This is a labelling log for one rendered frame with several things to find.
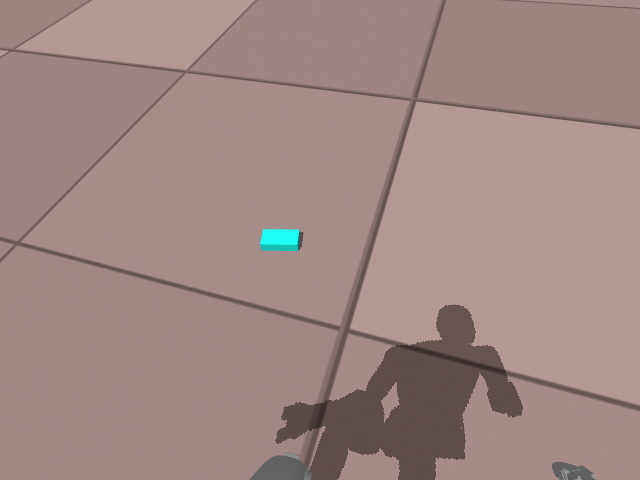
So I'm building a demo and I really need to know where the right robot hand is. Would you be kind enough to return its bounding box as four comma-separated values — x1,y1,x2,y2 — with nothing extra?
552,462,596,480

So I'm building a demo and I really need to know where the small box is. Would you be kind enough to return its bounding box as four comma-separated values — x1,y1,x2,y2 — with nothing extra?
260,229,300,251

